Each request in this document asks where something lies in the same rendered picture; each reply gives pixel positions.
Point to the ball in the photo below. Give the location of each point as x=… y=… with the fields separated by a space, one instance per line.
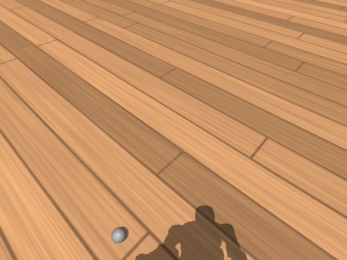
x=118 y=235

